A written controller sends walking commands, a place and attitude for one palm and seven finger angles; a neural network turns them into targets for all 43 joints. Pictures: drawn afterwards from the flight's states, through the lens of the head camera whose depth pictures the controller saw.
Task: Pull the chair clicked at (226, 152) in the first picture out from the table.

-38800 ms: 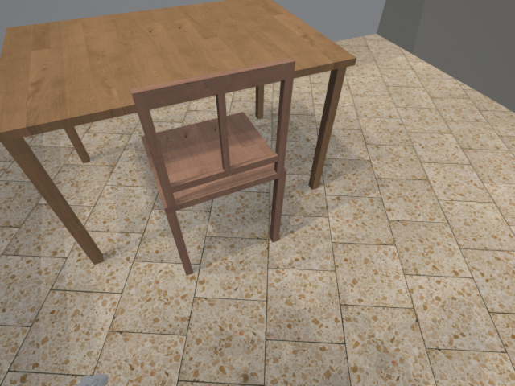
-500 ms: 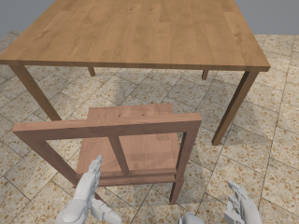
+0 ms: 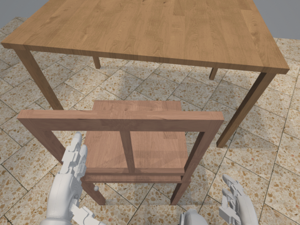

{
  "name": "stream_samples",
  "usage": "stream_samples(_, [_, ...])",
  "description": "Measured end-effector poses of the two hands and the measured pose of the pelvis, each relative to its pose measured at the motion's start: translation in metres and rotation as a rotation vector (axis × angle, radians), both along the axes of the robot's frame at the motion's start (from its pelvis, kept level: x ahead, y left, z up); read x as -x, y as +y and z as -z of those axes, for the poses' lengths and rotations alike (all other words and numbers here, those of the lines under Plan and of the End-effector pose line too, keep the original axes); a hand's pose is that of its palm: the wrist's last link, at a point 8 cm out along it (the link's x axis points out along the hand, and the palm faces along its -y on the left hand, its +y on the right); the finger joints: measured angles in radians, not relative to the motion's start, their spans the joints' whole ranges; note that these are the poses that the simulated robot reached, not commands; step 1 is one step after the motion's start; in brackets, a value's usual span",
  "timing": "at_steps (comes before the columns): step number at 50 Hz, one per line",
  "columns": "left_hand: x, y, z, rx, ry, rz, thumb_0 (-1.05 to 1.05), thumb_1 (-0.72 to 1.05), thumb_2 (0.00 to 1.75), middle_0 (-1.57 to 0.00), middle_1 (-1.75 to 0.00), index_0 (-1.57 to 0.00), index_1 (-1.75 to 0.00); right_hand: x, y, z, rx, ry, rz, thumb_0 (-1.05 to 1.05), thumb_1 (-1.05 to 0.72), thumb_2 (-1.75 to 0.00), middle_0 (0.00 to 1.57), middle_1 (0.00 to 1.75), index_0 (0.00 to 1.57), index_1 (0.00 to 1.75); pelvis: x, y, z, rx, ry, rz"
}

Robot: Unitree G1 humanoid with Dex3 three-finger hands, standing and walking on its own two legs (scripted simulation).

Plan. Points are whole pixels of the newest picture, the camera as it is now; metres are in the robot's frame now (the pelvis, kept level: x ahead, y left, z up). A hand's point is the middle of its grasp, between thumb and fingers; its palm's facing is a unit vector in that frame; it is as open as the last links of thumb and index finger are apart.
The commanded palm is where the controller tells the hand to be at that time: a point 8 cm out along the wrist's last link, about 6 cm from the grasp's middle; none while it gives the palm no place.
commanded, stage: draw the hand back to the body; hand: left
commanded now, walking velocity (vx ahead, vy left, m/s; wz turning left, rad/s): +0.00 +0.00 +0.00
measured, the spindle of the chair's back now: (128, 153) +0.32 +0.08 -0.02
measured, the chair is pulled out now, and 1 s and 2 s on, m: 0.23 0.23 0.23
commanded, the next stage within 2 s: step back with the hand held close in 1.32 s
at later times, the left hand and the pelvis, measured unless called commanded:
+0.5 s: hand (51, 183) +0.18 +0.19 +0.14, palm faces +0.29 -0.88 -0.36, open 15.4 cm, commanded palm +0.15 +0.24 +0.17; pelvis +0.01 -0.01 +0.04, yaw +0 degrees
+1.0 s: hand out of the picture +0.20 +0.24 +0.24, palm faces +0.52 -0.73 -0.45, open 8.7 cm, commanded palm +0.15 +0.28 +0.25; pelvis +0.01 -0.02 +0.07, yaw -1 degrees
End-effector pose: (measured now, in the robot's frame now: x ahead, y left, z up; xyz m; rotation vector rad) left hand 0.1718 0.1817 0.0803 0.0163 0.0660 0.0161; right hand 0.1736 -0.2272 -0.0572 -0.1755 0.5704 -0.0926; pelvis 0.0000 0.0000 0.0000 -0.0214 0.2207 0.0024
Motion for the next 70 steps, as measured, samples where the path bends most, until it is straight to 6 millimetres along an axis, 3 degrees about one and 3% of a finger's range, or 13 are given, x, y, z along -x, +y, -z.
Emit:
stream_samples(3, [0.001, -0.001, -0.003, -0.037, -0.034, 0.055, -0.01, -0.55, 0.21, 0.0, 0.0, 0.0, 0.0, 0.0, 0.001, 0.008, -0.022, 0.012, -0.002, 0.02, -0.9, -0.9, 0.2, 0.3, 0.2, 0.3, 0.003, 0.0, 0.004, 0.0, 0.001, 0.005])
stream_samples(8, [0.004, 0.003, -0.006, -0.074, 0.057, 0.104, -0.01, -0.55, 0.21, 0.0, 0.0, 0.0, 0.0, 0.002, 0.001, 0.008, -0.049, 0.015, 0.033, 0.02, -0.9, -0.9, 0.2, 0.3, 0.2, 0.3, 0.004, -0.001, 0.001, -0.003, -0.017, 0.011])
stream_samples(13, [0.008, 0.02, -0.034, -0.09, 0.026, 0.029, -0.02, -0.52, 0.22, -0.01, -0.01, -0.02, -0.01, 0.004, -0.005, -0.001, -0.048, 0.001, 0.062, 0.02, -0.9, -0.9, 0.2, 0.3, 0.2, 0.3, 0.001, -0.005, -0.009, -0.003, -0.037, 0.006])
stream_samples(17, [0.014, 0.037, -0.052, -0.257, 0.049, -0.116, -0.01, -0.44, 0.26, -0.02, -0.02, -0.03, -0.03, 0.005, -0.012, -0.011, -0.012, 0.022, 0.067, 0.02, -0.9, -0.9, 0.2, 0.3, 0.2, 0.3, -0.002, -0.008, -0.02, -0.001, -0.078, 0.003])
stream_samples(24, [0.025, 0.049, -0.075, -0.346, 0.056, -0.286, -0.01, -0.23, 0.36, -0.05, -0.06, -0.05, -0.07, 0.0, -0.021, -0.024, 0.013, 0.025, 0.068, 0.02, -0.9, -0.9, 0.2, 0.3, 0.2, 0.3, -0.008, -0.011, -0.037, -0.004, -0.155, -0.003])
stream_samples(35, [0.014, 0.064, -0.126, -0.438, -0.092, -0.381, 0.0, 0.15, 0.55, -0.1, -0.14, -0.11, -0.15, -0.016, -0.021, -0.041, -0.011, -0.02, 0.029, 0.02, -0.9, -0.9, 0.2, 0.3, 0.2, 0.3, -0.012, -0.021, -0.055, -0.008, -0.236, 0.006])
stream_samples(50, [0.017, 0.093, -0.18, -0.547, -0.236, -0.493, 0.01, 0.68, 0.8, -0.18, -0.26, -0.18, -0.26, -0.011, -0.027, -0.038, -0.018, 0.032, 0.026, 0.02, -0.9, -0.9, 0.2, 0.3, 0.2, 0.3, -0.01, -0.022, -0.065, -0.006, -0.269, 0.018])
stream_samples(61, [0.01, 0.097, -0.16, -0.486, -0.178, -0.462, 0.01, 0.86, 0.89, -0.2, -0.29, -0.21, -0.3, -0.004, -0.023, -0.04, -0.009, 0.052, 0.044, 0.02, -0.9, -0.9, 0.2, 0.3, 0.2, 0.3, -0.01, -0.014, -0.067, -0.005, -0.272, 0.03])
stream_samples(70, [0.006, 0.105, -0.172, -0.495, -0.242, -0.461, 0.01, 0.88, 0.9, -0.21, -0.3, -0.21, -0.3, -0.01, -0.011, -0.046, -0.005, 0.034, 0.034, 0.02, -0.9, -0.9, 0.2, 0.3, 0.2, 0.3, -0.015, -0.006, -0.068, 0.002, -0.279, 0.033])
